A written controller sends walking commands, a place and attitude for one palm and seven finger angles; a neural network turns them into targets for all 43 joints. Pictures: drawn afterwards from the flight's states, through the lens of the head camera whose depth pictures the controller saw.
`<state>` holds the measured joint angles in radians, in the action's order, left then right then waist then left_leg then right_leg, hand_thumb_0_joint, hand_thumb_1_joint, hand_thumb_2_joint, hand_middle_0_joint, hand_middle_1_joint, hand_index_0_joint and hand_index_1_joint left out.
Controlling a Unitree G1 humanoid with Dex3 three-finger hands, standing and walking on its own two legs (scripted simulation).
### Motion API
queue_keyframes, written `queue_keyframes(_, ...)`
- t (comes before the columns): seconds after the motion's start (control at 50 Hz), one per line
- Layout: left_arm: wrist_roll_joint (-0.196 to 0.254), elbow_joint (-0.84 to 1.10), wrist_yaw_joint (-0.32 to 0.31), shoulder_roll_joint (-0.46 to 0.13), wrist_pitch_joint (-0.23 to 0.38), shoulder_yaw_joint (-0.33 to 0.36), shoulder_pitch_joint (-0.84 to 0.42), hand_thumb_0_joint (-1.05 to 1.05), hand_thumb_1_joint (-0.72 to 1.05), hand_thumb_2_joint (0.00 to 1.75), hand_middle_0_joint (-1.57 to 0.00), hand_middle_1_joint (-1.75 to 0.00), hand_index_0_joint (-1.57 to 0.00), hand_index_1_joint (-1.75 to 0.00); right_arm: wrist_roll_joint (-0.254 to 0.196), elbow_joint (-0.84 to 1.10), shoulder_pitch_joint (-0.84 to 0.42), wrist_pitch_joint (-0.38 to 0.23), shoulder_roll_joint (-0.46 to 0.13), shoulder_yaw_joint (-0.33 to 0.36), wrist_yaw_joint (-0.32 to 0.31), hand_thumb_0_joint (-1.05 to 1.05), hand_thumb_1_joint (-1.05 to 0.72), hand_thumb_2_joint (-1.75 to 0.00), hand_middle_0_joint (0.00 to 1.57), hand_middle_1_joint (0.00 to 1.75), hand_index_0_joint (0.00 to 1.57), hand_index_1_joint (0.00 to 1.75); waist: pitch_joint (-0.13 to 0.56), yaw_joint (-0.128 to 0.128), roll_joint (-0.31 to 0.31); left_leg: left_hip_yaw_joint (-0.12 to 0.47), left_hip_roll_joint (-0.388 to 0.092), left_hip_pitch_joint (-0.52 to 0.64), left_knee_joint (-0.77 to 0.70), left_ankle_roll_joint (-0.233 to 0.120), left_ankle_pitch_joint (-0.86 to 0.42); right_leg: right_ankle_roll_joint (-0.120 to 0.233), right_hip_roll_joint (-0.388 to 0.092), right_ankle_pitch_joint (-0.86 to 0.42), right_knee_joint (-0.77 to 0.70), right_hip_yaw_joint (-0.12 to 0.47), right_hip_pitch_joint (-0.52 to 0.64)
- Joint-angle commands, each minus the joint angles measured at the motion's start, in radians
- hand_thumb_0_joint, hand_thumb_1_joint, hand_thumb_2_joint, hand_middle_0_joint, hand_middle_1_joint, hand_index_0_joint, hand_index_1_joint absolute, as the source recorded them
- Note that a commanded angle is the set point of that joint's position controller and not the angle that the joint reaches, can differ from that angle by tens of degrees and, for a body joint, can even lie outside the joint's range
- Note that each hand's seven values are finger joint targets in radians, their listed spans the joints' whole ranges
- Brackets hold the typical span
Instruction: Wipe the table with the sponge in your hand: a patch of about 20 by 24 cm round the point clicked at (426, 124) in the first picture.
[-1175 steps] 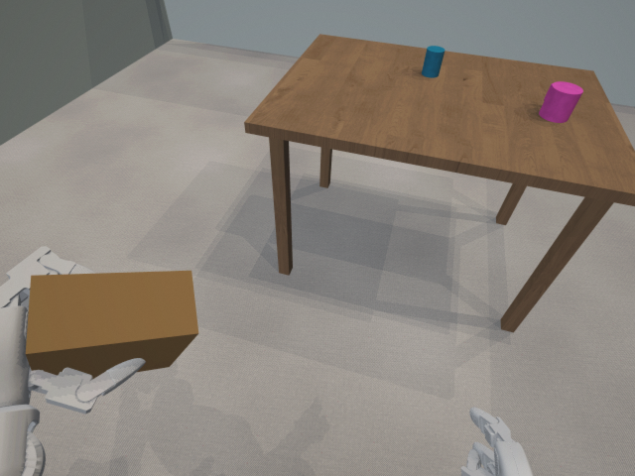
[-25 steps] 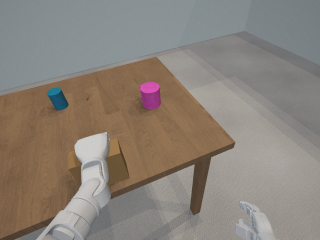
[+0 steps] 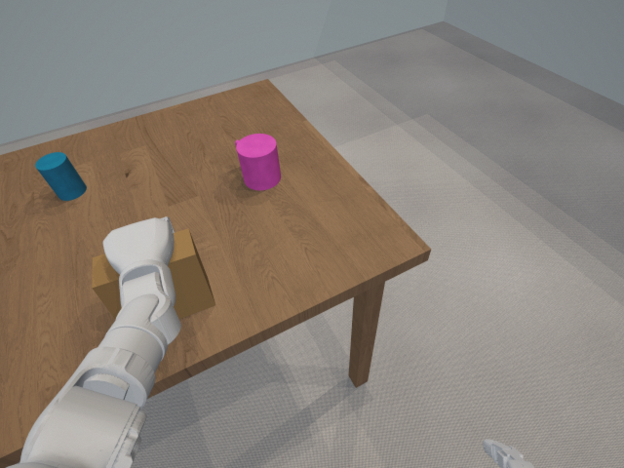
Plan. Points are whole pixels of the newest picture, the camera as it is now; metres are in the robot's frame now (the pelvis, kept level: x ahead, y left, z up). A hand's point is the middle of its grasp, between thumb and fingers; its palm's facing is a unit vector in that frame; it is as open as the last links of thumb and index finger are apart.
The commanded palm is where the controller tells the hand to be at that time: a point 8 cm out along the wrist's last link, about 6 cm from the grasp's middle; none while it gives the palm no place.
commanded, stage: wipe forward along the third lane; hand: left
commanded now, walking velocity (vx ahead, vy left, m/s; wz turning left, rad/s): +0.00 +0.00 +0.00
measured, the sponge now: (162, 291) +0.38 +0.26 -0.02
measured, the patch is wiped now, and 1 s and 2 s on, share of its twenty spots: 1.00 1.00 1.00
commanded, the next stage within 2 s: wipe back along the third lane in 1.02 s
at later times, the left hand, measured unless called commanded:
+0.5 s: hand (147, 242) +0.44 +0.28 +0.03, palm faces -0.09 +0.00 -1.00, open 10.1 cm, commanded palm +0.41 +0.28 +0.06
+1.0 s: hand (134, 221) +0.48 +0.32 +0.03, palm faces -0.09 +0.00 -1.00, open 10.1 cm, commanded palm +0.46 +0.31 +0.06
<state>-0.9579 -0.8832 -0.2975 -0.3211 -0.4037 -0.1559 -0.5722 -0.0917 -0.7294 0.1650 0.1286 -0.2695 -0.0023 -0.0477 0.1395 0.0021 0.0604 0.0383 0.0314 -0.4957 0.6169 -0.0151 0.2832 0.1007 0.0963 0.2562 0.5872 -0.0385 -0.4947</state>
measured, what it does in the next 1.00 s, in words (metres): shifts its weight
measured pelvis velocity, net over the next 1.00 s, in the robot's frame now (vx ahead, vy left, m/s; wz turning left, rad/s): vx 0.02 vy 0.05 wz -0.02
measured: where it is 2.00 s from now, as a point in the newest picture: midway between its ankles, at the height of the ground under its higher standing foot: outside the picture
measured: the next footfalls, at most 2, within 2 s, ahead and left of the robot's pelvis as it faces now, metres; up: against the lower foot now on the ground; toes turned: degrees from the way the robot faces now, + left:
none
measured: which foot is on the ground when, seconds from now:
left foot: down 0.00-1.00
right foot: down 0.00-1.00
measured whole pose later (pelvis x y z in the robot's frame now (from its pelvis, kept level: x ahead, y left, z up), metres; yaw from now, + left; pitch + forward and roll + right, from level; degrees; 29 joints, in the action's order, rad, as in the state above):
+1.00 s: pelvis +0.02 +0.05 -0.01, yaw -1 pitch +18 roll -3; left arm -1.02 -1.24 -0.32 -0.44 -0.33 -0.08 -0.92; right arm -0.06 -0.75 0.26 0.08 -0.26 0.00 0.01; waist 0.17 0.08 0.05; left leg 0.02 0.05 -0.67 0.69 -0.08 0.32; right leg 0.03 0.08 0.26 0.60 -0.02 -0.64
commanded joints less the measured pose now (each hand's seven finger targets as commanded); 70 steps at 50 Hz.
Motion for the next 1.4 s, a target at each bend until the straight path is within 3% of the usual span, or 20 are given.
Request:
queue_keyframes(0.0, -0.019, -0.003, -0.007, -0.212, 0.012, 0.059, -0.270, 0.00, 0.10, 1.30, -1.20, -1.60, -1.20, -1.60, 0.004, 0.127, -0.070, -0.045, -0.116, 0.036, -0.005, 0.00, -0.90, -0.90, 0.20, 0.30, 0.20, 0.30, 0.191, 0.020, -0.131, -0.032, 0.018, -0.063, -0.041, -0.039, -0.014, -0.072, -0.094, -0.105, -0.126, 0.139, 0.220)
queue_keyframes(0.06, -0.024, -0.041, -0.007, -0.214, 0.031, 0.054, -0.302, 0.00, 0.10, 1.30, -1.20, -1.60, -1.20, -1.60, 0.003, 0.119, -0.041, -0.050, -0.118, 0.038, -0.002, 0.00, -0.90, -0.90, 0.20, 0.30, 0.20, 0.30, 0.187, 0.032, -0.138, -0.032, 0.015, -0.076, -0.036, -0.041, -0.011, -0.073, -0.094, -0.109, -0.128, 0.139, 0.207)
queue_keyframes(0.08, -0.028, -0.054, -0.008, -0.249, 0.037, 0.086, -0.303, 0.00, 0.10, 1.30, -1.20, -1.60, -1.20, -1.60, 0.004, 0.116, -0.035, -0.052, -0.123, 0.040, -0.001, 0.00, -0.90, -0.90, 0.20, 0.30, 0.20, 0.30, 0.201, 0.026, -0.138, -0.023, 0.014, -0.075, -0.039, -0.041, -0.028, -0.069, -0.088, -0.128, -0.119, 0.132, 0.209)
queue_keyframes(0.14, -0.028, -0.063, -0.010, -0.204, 0.053, 0.049, -0.306, 0.00, 0.10, 1.30, -1.20, -1.60, -1.20, -1.60, 0.004, 0.115, -0.012, -0.055, -0.120, 0.042, 0.007, 0.00, -0.90, -0.90, 0.20, 0.30, 0.20, 0.30, 0.207, 0.038, -0.126, -0.030, 0.013, -0.074, -0.032, -0.043, -0.042, -0.071, -0.088, -0.168, -0.112, 0.121, 0.204)
queue_keyframes(0.26, -0.032, -0.116, -0.024, -0.254, 0.061, 0.070, -0.382, 0.00, 0.10, 1.30, -1.20, -1.60, -1.20, -1.60, 0.004, 0.096, 0.015, -0.061, -0.128, 0.041, 0.012, 0.00, -0.90, -0.90, 0.20, 0.30, 0.20, 0.30, 0.197, 0.057, -0.129, -0.031, 0.010, -0.092, -0.032, -0.046, -0.037, -0.074, -0.088, -0.164, -0.114, 0.118, 0.183)
queue_keyframes(0.36, -0.036, -0.143, -0.031, -0.272, 0.060, 0.091, -0.382, 0.00, 0.10, 1.30, -1.20, -1.60, -1.20, -1.60, 0.008, 0.089, 0.035, -0.060, -0.131, 0.044, 0.020, 0.00, -0.90, -0.90, 0.20, 0.30, 0.20, 0.30, 0.253, 0.053, -0.127, -0.036, 0.007, -0.078, -0.023, -0.047, -0.085, -0.075, -0.086, -0.241, -0.098, 0.108, 0.205)
queue_keyframes(0.5, -0.047, -0.181, -0.033, -0.242, 0.062, 0.072, -0.427, 0.00, 0.10, 1.30, -1.20, -1.60, -1.20, -1.60, 0.012, 0.086, 0.056, -0.061, -0.130, 0.045, 0.028, 0.00, -0.90, -0.90, 0.20, 0.30, 0.20, 0.30, 0.248, 0.060, -0.092, -0.019, 0.000, -0.043, -0.024, -0.046, -0.125, -0.065, -0.072, -0.241, -0.078, 0.071, 0.140)
queue_keyframes(0.56, -0.050, -0.205, -0.043, -0.275, 0.057, 0.093, -0.444, 0.00, 0.10, 1.30, -1.20, -1.60, -1.20, -1.60, 0.016, 0.081, 0.064, -0.060, -0.137, 0.045, 0.028, 0.00, -0.90, -0.90, 0.20, 0.30, 0.20, 0.30, 0.262, 0.066, -0.136, -0.020, -0.001, -0.058, -0.018, -0.047, -0.121, -0.068, -0.073, -0.247, -0.079, 0.075, 0.147)
queue_keyframes(0.58, -0.049, -0.196, -0.042, -0.271, 0.060, 0.093, -0.461, 0.00, 0.10, 1.30, -1.20, -1.60, -1.20, -1.60, 0.015, 0.085, 0.063, -0.061, -0.135, 0.045, 0.030, 0.00, -0.90, -0.90, 0.20, 0.30, 0.20, 0.30, 0.271, 0.062, -0.111, -0.014, -0.002, -0.052, -0.022, -0.044, -0.139, -0.064, -0.072, -0.259, -0.071, 0.068, 0.143)
queue_keyframes(0.66, -0.060, -0.224, -0.045, -0.239, 0.050, 0.064, -0.493, 0.00, 0.10, 1.30, -1.20, -1.60, -1.20, -1.60, 0.019, 0.074, 0.082, -0.060, -0.136, 0.047, 0.038, 0.00, -0.90, -0.90, 0.20, 0.30, 0.20, 0.30, 0.260, 0.077, -0.095, -0.011, -0.008, -0.030, -0.013, -0.044, -0.152, -0.061, -0.065, -0.246, -0.067, 0.055, 0.095)
queue_keyframes(0.84, -0.077, -0.300, -0.040, -0.311, 0.041, 0.087, -0.600, 0.00, 0.10, 1.30, -1.20, -1.60, -1.20, -1.60, 0.026, 0.055, 0.119, -0.061, -0.150, 0.045, 0.041, 0.00, -0.90, -0.90, 0.20, 0.30, 0.20, 0.30, 0.264, 0.098, -0.070, 0.008, -0.018, -0.030, -0.003, -0.039, -0.161, -0.057, -0.055, -0.197, -0.051, 0.041, 0.033)
queue_keyframes(0.9, -0.078, -0.301, -0.032, -0.280, 0.053, 0.069, -0.635, 0.00, 0.10, 1.30, -1.20, -1.60, -1.20, -1.60, 0.030, 0.050, 0.142, -0.068, -0.149, 0.052, 0.047, 0.00, -0.90, -0.90, 0.20, 0.30, 0.20, 0.30, 0.292, 0.102, -0.036, 0.022, -0.027, 0.009, 0.006, -0.036, -0.196, -0.052, -0.047, -0.186, -0.037, 0.027, -0.004)
queue_keyframes(0.94, -0.081, -0.320, -0.034, -0.329, 0.059, 0.111, -0.594, 0.00, 0.10, 1.30, -1.20, -1.60, -1.20, -1.60, 0.035, 0.051, 0.156, -0.067, -0.155, 0.054, 0.050, 0.00, -0.90, -0.90, 0.20, 0.30, 0.20, 0.30, 0.326, 0.087, -0.059, 0.022, -0.026, -0.001, 0.017, -0.035, -0.220, -0.050, -0.045, -0.218, -0.031, 0.031, 0.023)
queue_keyframes(1.0, -0.079, -0.324, -0.033, -0.270, 0.065, 0.069, -0.640, 0.00, 0.10, 1.30, -1.20, -1.60, -1.20, -1.60, 0.036, 0.044, 0.169, -0.071, -0.154, 0.059, 0.055, 0.00, -0.90, -0.90, 0.20, 0.30, 0.20, 0.30, 0.299, 0.110, -0.048, 0.038, -0.037, 0.018, 0.021, -0.029, -0.239, -0.050, -0.038, -0.193, -0.023, 0.017, -0.039)
queue_keyframes(1.04, -0.080, -0.345, -0.037, -0.281, 0.059, 0.072, -0.671, 0.00, 0.10, 1.30, -1.20, -1.60, -1.20, -1.60, 0.036, 0.035, 0.174, -0.074, -0.160, 0.059, 0.059, 0.00, -0.90, -0.90, 0.20, 0.30, 0.20, 0.30, 0.264, 0.120, -0.055, 0.047, -0.039, 0.010, 0.016, -0.029, -0.195, -0.050, -0.035, -0.134, -0.035, 0.014, -0.078)
queue_keyframes(1.08, -0.081, -0.347, -0.041, -0.324, 0.061, 0.102, -0.700, 0.00, 0.10, 1.30, -1.20, -1.60, -1.20, -1.60, 0.039, 0.030, 0.182, -0.079, -0.164, 0.060, 0.059, 0.00, -0.90, -0.90, 0.20, 0.30, 0.20, 0.30, 0.297, 0.114, -0.045, 0.058, -0.041, 0.010, 0.019, -0.024, -0.220, -0.045, -0.035, -0.145, -0.022, 0.013, -0.074)
queue_keyframes(1.1, -0.086, -0.355, -0.041, -0.282, 0.060, 0.068, -0.711, 0.00, 0.10, 1.30, -1.20, -1.60, -1.20, -1.60, 0.041, 0.026, 0.192, -0.081, -0.162, 0.063, 0.061, 0.00, -0.90, -0.90, 0.20, 0.30, 0.20, 0.30, 0.297, 0.126, -0.033, 0.061, -0.045, 0.030, 0.026, -0.020, -0.235, -0.046, -0.032, -0.140, -0.015, 0.008, -0.100)
queue_keyframes(1.18, -0.054, -0.328, -0.031, -0.191, 0.068, 0.059, -0.583, 0.00, 0.10, 1.30, -1.20, -1.60, -1.20, -1.60, 0.045, 0.035, 0.193, -0.080, -0.149, 0.076, 0.080, 0.00, -0.90, -0.90, 0.20, 0.30, 0.20, 0.30, 0.377, 0.086, -0.028, 0.071, -0.059, 0.106, 0.041, -0.005, -0.369, -0.041, -0.026, -0.206, -0.004, -0.001, -0.071)
queue_keyframes(1.32, 0.009, -0.266, -0.035, -0.044, 0.038, -0.012, -0.478, 0.00, 0.10, 1.30, -1.20, -1.60, -1.20, -1.60, 0.034, 0.041, 0.137, -0.061, -0.136, 0.077, 0.096, 0.00, -0.90, -0.90, 0.20, 0.30, 0.20, 0.30, 0.296, 0.064, -0.054, 0.087, -0.067, 0.148, 0.008, 0.004, -0.373, -0.044, -0.025, -0.168, -0.031, -0.011, -0.075)
queue_keyframes(1.38, 0.018, -0.229, -0.038, -0.051, 0.020, 0.004, -0.455, 0.00, 0.10, 1.30, -1.20, -1.60, -1.20, -1.60, 0.030, 0.049, 0.102, -0.052, -0.132, 0.071, 0.097, 0.00, -0.90, -0.90, 0.20, 0.30, 0.20, 0.30, 0.299, 0.044, -0.043, 0.092, -0.069, 0.165, -0.010, 0.011, -0.398, -0.038, -0.030, -0.182, -0.033, -0.013, -0.045)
